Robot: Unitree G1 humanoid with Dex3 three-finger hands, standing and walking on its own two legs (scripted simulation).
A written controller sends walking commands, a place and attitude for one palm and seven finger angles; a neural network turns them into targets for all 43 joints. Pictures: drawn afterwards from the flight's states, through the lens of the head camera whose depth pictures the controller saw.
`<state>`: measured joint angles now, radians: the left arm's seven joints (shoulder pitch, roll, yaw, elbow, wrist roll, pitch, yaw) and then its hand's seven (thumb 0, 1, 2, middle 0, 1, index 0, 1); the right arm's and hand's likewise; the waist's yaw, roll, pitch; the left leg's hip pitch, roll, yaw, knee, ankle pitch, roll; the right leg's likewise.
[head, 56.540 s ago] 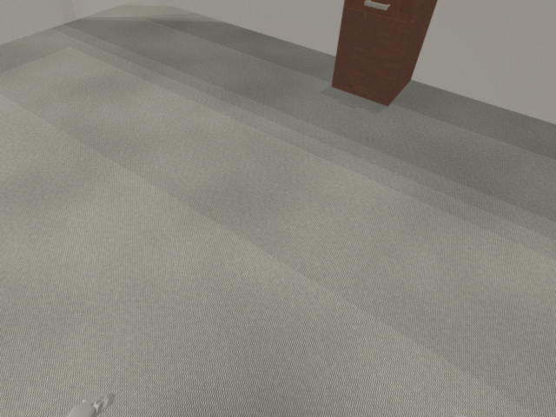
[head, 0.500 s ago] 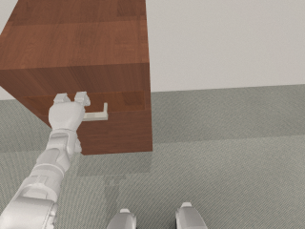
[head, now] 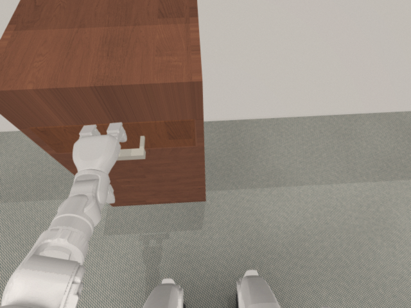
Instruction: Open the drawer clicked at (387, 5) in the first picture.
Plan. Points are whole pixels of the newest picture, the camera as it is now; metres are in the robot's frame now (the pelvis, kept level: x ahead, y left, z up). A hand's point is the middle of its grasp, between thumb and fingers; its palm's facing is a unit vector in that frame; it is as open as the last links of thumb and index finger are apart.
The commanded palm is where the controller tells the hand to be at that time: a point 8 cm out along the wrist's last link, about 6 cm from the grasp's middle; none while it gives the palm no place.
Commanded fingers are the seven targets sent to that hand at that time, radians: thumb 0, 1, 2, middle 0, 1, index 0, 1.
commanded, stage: move the hooked fingers above the handle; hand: left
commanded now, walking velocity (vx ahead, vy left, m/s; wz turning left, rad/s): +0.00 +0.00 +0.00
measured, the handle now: (118, 148) +0.49 +0.22 -0.10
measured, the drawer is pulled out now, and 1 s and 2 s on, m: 0.00 0.00 0.00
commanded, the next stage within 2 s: lower the fingers behind the handle in 0.12 s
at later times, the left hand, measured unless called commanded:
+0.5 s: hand (107, 171) +0.41 +0.22 -0.06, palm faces -0.13 -0.05 -0.99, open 13.8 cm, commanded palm +0.40 +0.23 -0.01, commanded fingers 0.00 -0.50 0.30 -0.30 -1.20 -0.30 -1.20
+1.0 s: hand (118, 168) +0.42 +0.21 -0.09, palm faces -0.08 -0.05 -1.00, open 13.8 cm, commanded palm +0.40 +0.21 -0.04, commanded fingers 0.00 -0.50 0.30 -0.30 -1.20 -0.30 -1.20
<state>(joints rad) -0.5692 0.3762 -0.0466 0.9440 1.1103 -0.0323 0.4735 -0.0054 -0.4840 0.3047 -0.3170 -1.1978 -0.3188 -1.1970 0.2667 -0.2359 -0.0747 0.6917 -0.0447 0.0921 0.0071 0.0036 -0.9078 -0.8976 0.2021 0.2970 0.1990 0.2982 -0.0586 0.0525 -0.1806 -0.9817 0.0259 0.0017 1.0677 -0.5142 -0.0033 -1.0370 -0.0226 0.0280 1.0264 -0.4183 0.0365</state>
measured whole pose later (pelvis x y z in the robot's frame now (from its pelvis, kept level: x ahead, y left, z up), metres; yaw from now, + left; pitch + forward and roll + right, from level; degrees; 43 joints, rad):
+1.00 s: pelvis -0.01 +0.00 -0.03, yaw +0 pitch +28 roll -1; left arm -0.62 0.39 0.00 0.99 1.17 -0.13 0.51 0.00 -0.49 0.30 -0.30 -1.19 -0.32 -1.20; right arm 0.26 -0.23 -0.05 0.71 -0.07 0.08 0.01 0.00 -0.91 -0.90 0.20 0.30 0.20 0.30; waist -0.09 0.04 -0.23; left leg -1.17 0.03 -0.01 1.24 -0.57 0.00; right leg -1.22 -0.02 0.03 1.19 -0.47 0.04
